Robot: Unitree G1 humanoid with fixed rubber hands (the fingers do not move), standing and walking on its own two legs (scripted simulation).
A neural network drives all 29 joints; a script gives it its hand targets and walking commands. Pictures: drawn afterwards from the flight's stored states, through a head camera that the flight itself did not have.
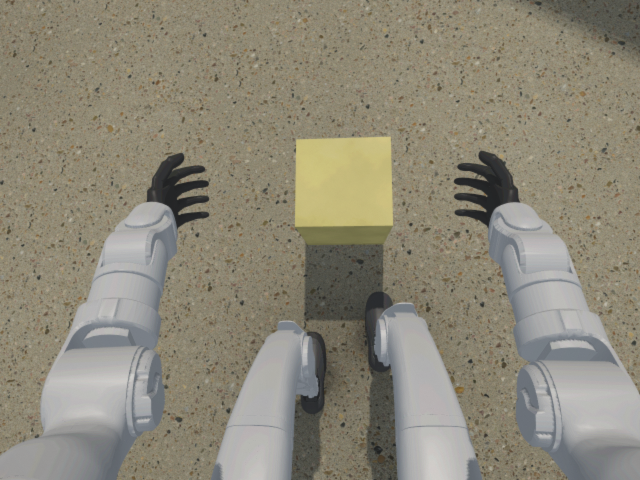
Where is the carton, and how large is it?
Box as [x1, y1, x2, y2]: [295, 137, 392, 244]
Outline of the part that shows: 390,137 296,139 295,227 307,244 383,243 392,226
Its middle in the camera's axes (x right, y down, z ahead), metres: +0.06 -0.12 +0.96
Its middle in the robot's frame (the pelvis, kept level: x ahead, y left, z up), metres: +0.55 -0.01 -0.55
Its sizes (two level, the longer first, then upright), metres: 0.210 0.200 0.250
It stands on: the floor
